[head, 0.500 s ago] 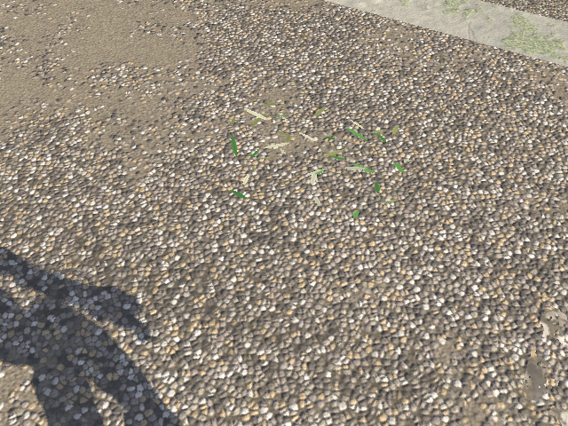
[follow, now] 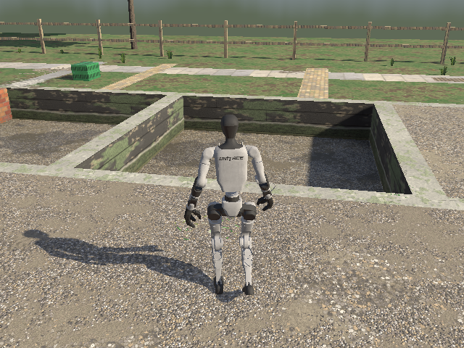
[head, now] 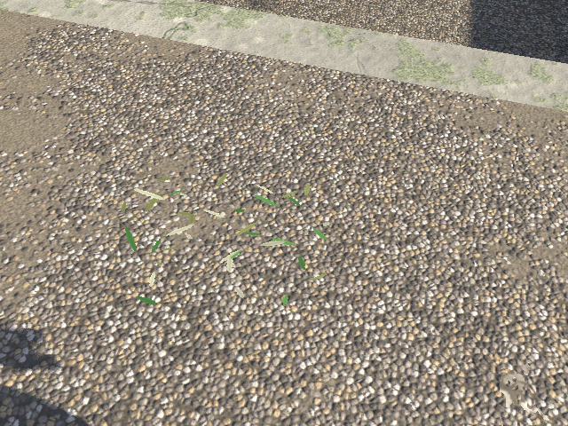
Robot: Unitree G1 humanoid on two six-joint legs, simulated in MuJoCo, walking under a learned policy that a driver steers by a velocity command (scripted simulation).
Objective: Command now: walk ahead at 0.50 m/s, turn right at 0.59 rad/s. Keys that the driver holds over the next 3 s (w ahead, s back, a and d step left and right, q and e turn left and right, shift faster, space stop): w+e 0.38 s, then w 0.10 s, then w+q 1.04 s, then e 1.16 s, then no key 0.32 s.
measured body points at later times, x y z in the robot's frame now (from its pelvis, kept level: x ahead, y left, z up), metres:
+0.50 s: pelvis +0.26 -0.07 -0.01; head +0.29 -0.09 +0.44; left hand +0.49 +0.13 -0.11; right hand +0.21 -0.33 -0.15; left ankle +0.16 +0.09 -0.64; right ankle +0.30 -0.13 -0.73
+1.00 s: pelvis +0.53 -0.11 -0.02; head +0.57 -0.11 +0.43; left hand +0.56 +0.15 -0.16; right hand +0.66 -0.37 -0.13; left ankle +0.62 -0.07 -0.74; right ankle +0.32 -0.15 -0.67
